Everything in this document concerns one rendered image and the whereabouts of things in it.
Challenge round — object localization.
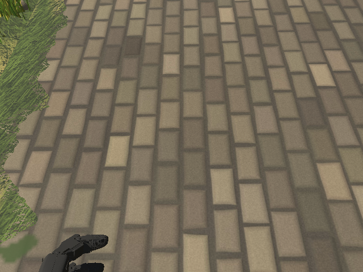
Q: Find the left robot hand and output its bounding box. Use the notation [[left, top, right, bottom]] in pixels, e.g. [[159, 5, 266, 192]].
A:
[[39, 234, 108, 272]]

